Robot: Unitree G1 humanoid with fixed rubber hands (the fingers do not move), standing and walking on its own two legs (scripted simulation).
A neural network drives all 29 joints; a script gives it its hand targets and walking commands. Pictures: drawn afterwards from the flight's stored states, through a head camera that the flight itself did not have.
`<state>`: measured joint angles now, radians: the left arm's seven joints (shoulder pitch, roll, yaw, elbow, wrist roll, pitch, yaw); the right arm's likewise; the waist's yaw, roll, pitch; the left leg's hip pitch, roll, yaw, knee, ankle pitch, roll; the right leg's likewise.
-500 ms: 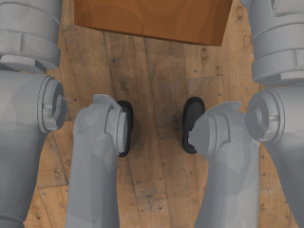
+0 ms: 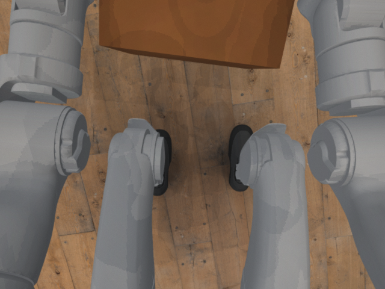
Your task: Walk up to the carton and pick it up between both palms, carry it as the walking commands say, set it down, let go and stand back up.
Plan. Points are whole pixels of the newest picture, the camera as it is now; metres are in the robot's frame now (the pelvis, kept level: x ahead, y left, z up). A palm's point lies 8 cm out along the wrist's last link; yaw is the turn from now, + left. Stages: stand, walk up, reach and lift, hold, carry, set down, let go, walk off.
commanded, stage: reach and lift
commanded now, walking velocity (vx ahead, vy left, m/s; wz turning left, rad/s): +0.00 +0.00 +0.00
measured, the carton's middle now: out of the picture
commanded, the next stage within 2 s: none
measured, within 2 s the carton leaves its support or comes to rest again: neither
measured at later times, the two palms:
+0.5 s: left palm out of the picture +0.56 +0.17 -0.02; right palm out of the picture +0.55 -0.16 -0.02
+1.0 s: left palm out of the picture +0.53 +0.16 +0.05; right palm out of the picture +0.53 -0.16 +0.04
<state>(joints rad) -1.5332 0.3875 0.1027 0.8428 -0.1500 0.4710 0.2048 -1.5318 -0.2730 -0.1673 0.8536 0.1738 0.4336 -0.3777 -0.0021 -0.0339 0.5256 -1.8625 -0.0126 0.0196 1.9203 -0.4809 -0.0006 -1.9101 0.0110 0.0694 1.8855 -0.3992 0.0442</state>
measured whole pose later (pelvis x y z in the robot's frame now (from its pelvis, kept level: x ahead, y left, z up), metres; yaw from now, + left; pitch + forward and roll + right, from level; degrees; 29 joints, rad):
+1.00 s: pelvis -0.01 -0.01 +0.10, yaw +0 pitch +15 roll +2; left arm -1.34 0.34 0.11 0.80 -0.15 0.49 0.20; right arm -1.37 -0.20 -0.17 0.81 0.13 0.48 -0.39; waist 0.00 -0.02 0.52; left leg -1.43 -0.01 0.01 1.58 -0.42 -0.02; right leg -1.48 0.03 0.07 1.56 -0.35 0.03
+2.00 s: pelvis -0.01 -0.02 +0.21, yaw -1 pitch +5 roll +2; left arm -1.14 0.29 0.11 0.80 -0.15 0.49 0.19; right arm -1.19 -0.13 -0.17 0.79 0.09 0.51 -0.39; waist 0.00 -0.02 0.52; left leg -0.93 -0.01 0.00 1.13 -0.29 -0.03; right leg -0.98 0.03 0.07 1.13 -0.24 0.02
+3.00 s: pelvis +0.05 -0.02 +0.30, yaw -1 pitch +0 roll +2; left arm -0.74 0.14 0.14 0.71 -0.03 0.58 0.16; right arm -0.81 -0.04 -0.17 0.71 -0.03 0.60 -0.32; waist 0.00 -0.01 0.20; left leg -0.47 0.00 -0.01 0.62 -0.16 -0.04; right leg -0.52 0.03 0.08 0.65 -0.12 0.00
